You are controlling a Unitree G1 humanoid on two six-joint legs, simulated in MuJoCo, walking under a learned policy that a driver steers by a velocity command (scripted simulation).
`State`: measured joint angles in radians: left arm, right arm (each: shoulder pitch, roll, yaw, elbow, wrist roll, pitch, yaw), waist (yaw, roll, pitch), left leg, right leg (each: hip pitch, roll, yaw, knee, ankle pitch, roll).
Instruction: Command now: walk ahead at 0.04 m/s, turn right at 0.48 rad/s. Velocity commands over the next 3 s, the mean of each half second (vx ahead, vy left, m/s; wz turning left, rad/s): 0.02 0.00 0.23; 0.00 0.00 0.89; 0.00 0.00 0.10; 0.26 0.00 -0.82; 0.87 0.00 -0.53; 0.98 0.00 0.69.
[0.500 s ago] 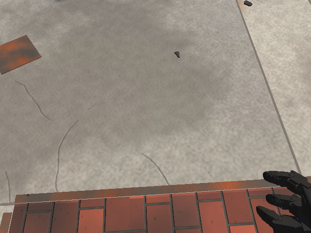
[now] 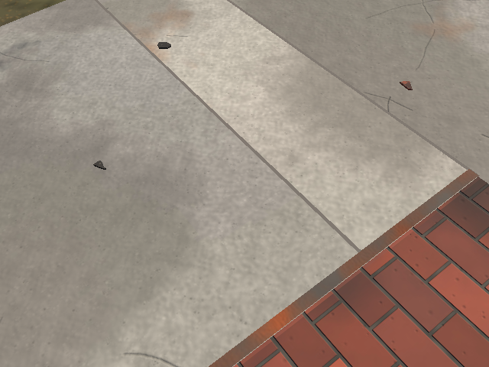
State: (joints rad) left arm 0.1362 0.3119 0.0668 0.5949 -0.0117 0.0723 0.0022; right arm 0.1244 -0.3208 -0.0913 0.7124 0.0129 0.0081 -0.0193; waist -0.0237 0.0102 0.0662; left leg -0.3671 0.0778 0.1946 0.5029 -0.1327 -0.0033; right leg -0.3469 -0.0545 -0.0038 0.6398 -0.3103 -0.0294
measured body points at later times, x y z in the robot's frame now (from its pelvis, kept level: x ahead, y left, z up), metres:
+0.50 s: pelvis +0.01 +0.02 +0.00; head +0.04 +0.05 +0.45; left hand +0.13 +0.32 -0.10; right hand +0.18 -0.24 -0.09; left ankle -0.02 +0.11 -0.73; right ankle +0.00 -0.12 -0.66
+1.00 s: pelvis +0.03 -0.01 +0.01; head +0.07 +0.01 +0.46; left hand -0.02 +0.32 -0.06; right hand +0.36 -0.13 -0.07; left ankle -0.07 +0.08 -0.64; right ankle +0.12 -0.08 -0.73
